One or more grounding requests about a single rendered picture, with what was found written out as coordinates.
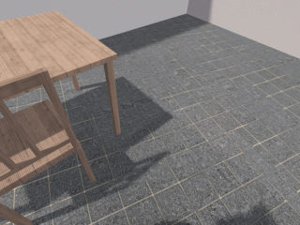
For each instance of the chair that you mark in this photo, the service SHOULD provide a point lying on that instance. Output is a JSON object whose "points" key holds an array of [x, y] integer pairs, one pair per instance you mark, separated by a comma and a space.
{"points": [[33, 139]]}

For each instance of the table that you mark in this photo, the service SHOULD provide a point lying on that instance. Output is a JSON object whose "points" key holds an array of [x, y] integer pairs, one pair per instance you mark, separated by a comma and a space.
{"points": [[52, 41]]}

